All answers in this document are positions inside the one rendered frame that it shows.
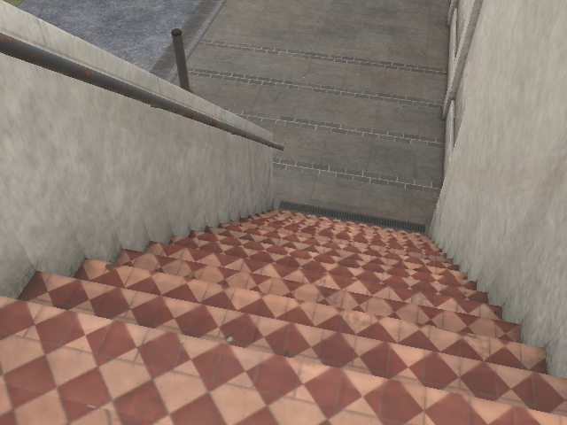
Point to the stairs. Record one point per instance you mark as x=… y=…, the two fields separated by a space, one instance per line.
x=378 y=301

